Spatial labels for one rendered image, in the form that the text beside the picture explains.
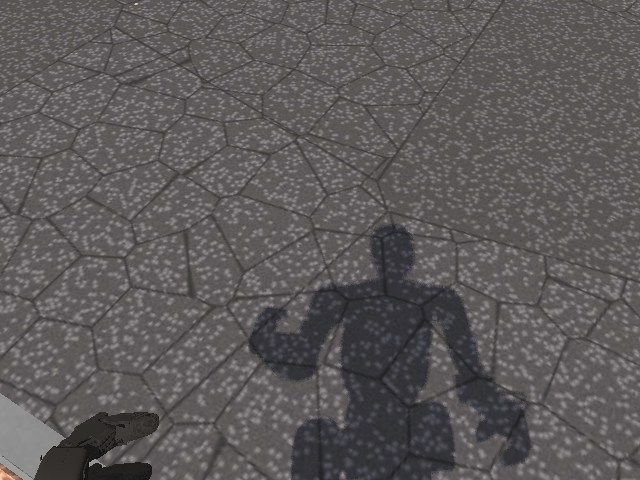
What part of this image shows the robot left hand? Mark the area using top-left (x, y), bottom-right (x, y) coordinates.
top-left (34, 412), bottom-right (159, 480)

